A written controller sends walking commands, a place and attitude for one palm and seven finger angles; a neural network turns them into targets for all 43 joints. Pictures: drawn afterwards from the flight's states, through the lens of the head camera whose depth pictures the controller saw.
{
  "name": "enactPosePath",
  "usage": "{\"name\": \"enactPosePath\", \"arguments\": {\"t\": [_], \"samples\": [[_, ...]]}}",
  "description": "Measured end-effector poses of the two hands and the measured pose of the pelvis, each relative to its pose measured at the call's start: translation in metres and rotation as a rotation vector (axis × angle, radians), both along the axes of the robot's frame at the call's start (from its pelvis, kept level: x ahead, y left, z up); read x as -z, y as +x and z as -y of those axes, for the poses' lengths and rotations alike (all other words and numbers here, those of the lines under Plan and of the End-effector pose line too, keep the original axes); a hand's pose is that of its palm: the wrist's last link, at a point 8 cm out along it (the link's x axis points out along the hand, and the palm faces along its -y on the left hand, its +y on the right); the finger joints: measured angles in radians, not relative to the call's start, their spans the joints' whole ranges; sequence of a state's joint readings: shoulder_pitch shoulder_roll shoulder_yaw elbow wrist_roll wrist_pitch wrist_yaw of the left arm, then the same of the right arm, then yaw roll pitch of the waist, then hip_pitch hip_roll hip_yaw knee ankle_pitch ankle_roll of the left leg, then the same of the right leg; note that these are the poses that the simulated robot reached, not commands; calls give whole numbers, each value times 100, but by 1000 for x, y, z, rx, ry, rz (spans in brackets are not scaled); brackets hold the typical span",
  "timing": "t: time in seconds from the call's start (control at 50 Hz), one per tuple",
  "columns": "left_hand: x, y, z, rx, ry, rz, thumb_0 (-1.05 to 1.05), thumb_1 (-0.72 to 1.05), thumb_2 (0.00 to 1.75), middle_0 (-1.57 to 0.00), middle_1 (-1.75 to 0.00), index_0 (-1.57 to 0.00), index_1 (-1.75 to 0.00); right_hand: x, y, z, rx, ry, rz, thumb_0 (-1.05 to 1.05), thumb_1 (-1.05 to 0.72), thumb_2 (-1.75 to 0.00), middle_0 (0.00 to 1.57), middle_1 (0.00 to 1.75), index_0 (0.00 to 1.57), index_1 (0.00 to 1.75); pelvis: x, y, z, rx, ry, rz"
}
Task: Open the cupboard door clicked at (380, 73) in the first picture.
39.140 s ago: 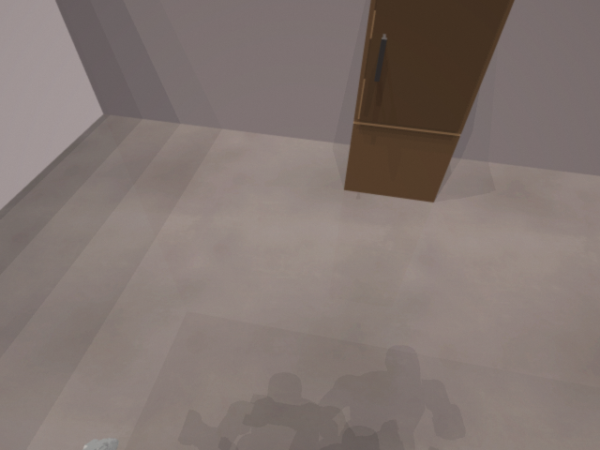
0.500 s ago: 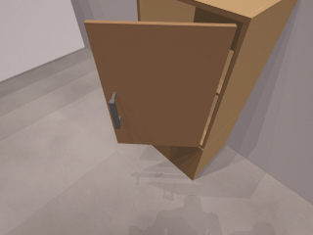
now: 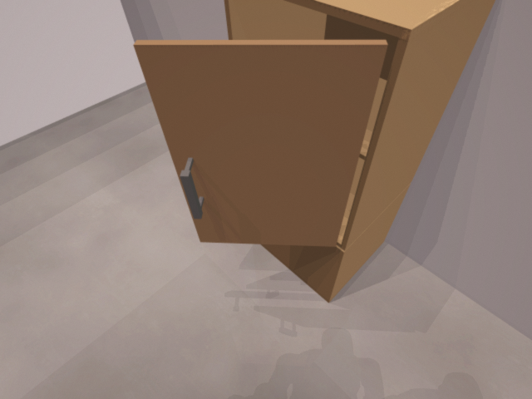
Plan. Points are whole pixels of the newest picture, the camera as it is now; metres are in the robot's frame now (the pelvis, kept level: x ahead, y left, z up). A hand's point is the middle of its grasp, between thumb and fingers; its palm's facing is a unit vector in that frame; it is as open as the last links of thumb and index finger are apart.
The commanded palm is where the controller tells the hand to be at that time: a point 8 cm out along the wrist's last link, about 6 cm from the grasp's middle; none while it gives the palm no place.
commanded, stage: look again from close up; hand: left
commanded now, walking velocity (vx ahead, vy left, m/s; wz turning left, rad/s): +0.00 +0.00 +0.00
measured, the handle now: (194, 189) +0.55 +0.21 -0.08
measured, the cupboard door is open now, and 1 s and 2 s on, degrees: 42 42 42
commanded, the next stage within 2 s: raise the hand with hooked fingers in 0.30 s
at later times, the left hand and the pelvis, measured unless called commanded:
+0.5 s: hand out of the picture +0.11 +0.17 -0.11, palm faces +0.23 -0.95 -0.19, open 7.4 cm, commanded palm +0.11 +0.22 -0.07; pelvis +0.00 -0.02 +0.00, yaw +1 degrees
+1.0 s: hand (146, 386) +0.15 +0.20 -0.07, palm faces +0.03 -1.00 -0.06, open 9.7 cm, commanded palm +0.14 +0.26 -0.07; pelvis -0.05 -0.01 -0.12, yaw +3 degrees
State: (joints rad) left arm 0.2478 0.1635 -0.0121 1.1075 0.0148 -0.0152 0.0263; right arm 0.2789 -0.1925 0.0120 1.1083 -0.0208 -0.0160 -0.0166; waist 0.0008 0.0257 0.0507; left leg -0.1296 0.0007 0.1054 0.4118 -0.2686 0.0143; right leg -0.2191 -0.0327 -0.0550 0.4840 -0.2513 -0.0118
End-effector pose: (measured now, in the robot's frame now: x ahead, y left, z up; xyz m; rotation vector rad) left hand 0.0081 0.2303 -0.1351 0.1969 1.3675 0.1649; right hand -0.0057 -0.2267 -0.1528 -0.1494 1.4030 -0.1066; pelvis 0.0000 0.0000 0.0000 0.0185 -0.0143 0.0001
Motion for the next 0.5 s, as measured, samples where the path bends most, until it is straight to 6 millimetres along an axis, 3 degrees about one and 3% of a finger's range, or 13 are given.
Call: {"name": "enactPosePath", "arguments": {"t": [0.16, 0.42, 0.46, 0.5], "samples": [[2, 12, 10, 3, -3, 20, 1, 91, 90, -20, -30, -20, -30, 0, 0, 3, 8, 7, -12, 1, -91, -90, 20, 30, 20, 30, 0, 3, 10, -1, 0, 1], [1, 22, 20, -3, 6, 47, 0, 91, 90, -20, -30, -20, -30, 0, 20, 13, 3, 9, 25, 1, -91, -90, 20, 30, 20, 30, 0, 7, 21, -4, -6, -4], [-16, 47, 17, -87, -1, 234, 1, 90, 90, -20, -30, -20, -30, -5, 32, 20, 1, -20, 122, 1, -92, -90, 20, 30, 20, 30, 2, 6, 20, -3, -7, -9], [-51, 82, 14, -119, 19, 512, 2, 89, 90, -20, -31, -20, -31, -13, 53, 28, -5, -51, 272, 2, -92, -90, 20, 30, 20, 30, 3, 4, 19, -19, -5, -14]]}}
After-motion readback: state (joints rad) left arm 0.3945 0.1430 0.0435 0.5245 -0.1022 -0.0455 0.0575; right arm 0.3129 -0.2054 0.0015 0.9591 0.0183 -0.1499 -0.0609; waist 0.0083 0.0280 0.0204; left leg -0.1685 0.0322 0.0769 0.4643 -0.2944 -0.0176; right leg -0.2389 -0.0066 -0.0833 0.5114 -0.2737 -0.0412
